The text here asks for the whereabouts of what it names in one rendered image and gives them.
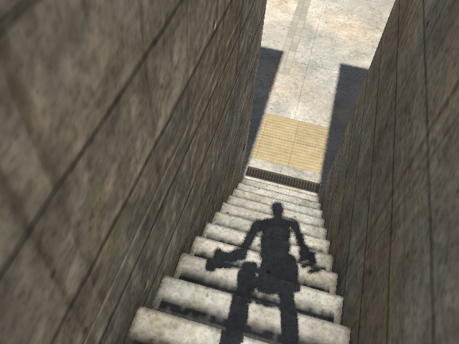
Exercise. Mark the stairs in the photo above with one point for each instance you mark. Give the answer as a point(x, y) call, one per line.
point(259, 274)

